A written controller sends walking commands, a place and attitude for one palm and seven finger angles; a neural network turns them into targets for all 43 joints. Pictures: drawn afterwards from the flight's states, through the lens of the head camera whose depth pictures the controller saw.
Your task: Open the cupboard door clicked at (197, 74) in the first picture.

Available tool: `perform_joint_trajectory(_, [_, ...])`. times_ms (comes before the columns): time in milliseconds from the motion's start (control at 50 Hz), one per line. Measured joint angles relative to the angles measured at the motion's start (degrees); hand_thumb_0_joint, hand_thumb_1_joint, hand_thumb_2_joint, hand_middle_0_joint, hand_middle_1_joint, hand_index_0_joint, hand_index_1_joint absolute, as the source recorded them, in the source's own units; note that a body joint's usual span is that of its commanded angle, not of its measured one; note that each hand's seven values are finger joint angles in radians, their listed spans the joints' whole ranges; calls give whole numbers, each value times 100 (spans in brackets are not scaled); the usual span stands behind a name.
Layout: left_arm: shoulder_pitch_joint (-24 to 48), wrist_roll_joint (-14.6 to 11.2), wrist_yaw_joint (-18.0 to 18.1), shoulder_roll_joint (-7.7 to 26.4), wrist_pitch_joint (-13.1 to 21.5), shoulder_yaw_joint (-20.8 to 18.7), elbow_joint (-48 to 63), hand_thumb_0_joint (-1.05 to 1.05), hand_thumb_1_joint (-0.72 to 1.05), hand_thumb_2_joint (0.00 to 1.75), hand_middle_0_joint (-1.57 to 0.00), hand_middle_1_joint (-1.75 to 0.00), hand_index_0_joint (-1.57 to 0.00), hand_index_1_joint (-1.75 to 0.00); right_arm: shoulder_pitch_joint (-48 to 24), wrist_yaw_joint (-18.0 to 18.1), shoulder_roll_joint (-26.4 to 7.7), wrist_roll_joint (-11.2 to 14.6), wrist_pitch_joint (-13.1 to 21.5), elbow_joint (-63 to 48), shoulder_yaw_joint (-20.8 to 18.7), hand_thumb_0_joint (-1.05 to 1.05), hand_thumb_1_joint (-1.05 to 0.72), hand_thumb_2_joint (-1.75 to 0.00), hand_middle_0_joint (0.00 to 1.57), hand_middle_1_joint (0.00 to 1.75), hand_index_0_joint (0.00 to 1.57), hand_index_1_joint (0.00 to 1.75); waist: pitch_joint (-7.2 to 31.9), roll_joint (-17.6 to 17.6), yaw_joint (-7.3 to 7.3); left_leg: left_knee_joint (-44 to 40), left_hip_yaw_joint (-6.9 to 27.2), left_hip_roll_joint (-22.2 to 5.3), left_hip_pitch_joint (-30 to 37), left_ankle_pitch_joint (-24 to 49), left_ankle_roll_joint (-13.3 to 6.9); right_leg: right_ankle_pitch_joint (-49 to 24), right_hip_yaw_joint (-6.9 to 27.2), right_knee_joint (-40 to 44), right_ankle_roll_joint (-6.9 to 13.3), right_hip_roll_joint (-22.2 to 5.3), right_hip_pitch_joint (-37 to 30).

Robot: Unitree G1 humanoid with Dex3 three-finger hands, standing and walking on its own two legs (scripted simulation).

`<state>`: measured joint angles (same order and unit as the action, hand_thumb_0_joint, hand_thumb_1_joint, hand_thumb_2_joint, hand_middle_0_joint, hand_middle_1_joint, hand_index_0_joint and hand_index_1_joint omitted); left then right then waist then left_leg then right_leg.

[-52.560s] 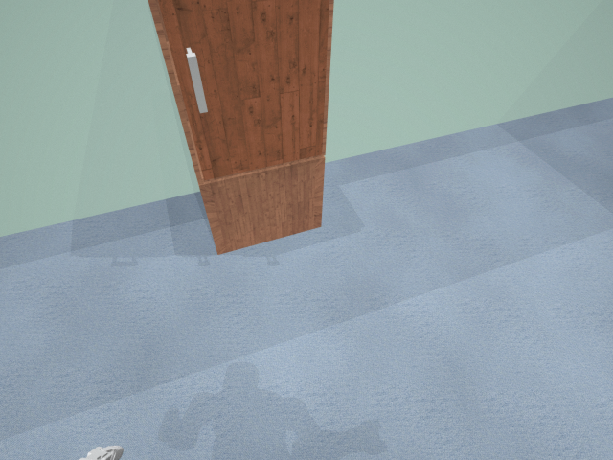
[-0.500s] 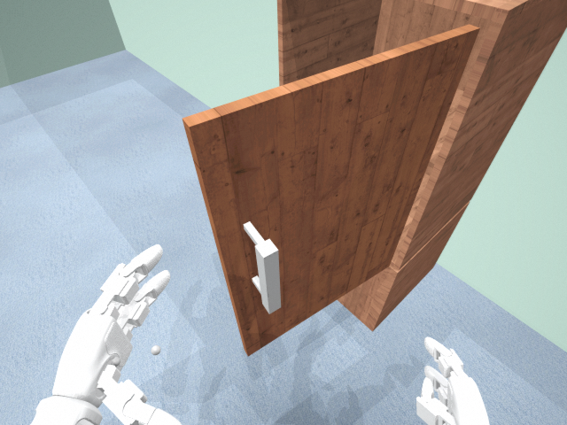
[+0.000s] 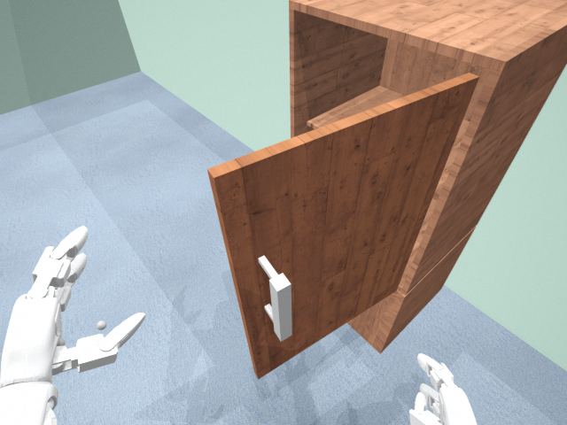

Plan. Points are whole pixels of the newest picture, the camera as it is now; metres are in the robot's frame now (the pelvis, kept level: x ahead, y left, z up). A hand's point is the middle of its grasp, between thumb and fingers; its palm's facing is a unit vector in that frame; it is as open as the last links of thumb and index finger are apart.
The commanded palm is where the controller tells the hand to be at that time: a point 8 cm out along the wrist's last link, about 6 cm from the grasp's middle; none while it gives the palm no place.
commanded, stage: draw the hand back to the body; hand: left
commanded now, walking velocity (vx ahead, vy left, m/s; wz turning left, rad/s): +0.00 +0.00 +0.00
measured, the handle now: (274, 299) +0.30 +0.06 +0.01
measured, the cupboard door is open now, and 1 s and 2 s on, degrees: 81 81 81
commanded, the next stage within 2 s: step back with the hand held close in 0.60 s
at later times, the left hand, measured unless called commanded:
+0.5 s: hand (79, 301) +0.19 +0.25 +0.16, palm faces +0.43 -0.80 -0.41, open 7.5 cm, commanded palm +0.14 +0.29 +0.18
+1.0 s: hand (77, 313) +0.18 +0.24 +0.15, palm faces +0.32 -0.80 -0.51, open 7.4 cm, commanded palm +0.12 +0.29 +0.18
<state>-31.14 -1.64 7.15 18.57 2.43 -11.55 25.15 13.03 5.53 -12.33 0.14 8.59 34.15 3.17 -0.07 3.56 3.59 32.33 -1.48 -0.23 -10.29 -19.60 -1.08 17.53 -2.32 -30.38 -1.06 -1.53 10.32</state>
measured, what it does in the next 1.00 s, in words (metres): stands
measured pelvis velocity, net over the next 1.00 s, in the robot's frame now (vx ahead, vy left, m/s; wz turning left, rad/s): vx -0.03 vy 0.00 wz -0.04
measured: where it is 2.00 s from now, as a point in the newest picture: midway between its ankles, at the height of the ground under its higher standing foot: outside the picture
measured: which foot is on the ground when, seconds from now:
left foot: down 0.00-1.00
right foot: down 0.00-1.00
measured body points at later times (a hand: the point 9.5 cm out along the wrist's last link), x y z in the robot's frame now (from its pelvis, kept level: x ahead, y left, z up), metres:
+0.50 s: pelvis +0.00 -0.01 +0.01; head -0.01 -0.03 +0.46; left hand +0.17 +0.29 +0.18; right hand +0.19 -0.23 -0.07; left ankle -0.02 +0.10 -0.73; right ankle -0.01 -0.13 -0.73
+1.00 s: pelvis -0.03 +0.00 +0.01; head -0.01 -0.02 +0.46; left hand +0.16 +0.28 +0.18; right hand +0.15 -0.25 -0.07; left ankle -0.02 +0.10 -0.73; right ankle -0.01 -0.13 -0.73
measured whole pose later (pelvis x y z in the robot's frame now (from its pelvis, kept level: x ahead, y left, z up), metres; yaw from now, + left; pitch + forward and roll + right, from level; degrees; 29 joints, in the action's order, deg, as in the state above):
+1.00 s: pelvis -0.03 +0.00 +0.01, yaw -3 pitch -1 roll +0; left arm -31.4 -1.8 6.1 22.5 8.2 -21.3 25.3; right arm 8.5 4.9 -13.5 -0.1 2.2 32.9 -0.3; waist -2.8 2.2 0.7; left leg 25.7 -3.8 -1.2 -11.5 -13.4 -0.7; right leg 10.4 -0.1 -23.6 -0.7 -0.3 12.5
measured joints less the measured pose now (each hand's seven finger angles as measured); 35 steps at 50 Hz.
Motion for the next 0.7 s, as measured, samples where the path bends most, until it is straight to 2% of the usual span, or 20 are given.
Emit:
perform_joint_trajectory(280, [506,-98,-5,185,108,-797,-151,0,70,82,-20,-30,-20,-30,-221,-91,-81,-28,-117,196,-160,2,-91,-90,20,30,20,30,-151,4,85,-641,-50,-39,548,261,43,-262,39,611,36,59,-511])
perform_joint_trajectory(360, [560,-117,-24,100,110,-816,-246,0,80,86,-20,-30,-20,-30,-251,-125,-100,-29,-181,208,-199,2,-91,-90,20,30,20,30,-184,20,81,-729,-55,-52,602,313,54,-310,43,689,48,74,-557])
perform_joint_trajectory(500, [451,-97,-79,45,77,-651,-256,1,87,89,-20,-30,-21,-30,-229,-108,-86,-43,-194,255,-233,2,-91,-90,20,30,20,30,-216,11,78,-792,-66,-89,657,355,82,-357,53,749,80,114,-604])
perform_joint_trajectory(700, [511,-106,-64,66,153,-728,-345,1,89,90,-21,-30,-21,-30,-223,-100,-49,-33,-160,334,-237,2,-91,-90,20,30,20,30,-254,22,67,-825,-59,-135,701,413,114,-434,45,821,115,160,-663])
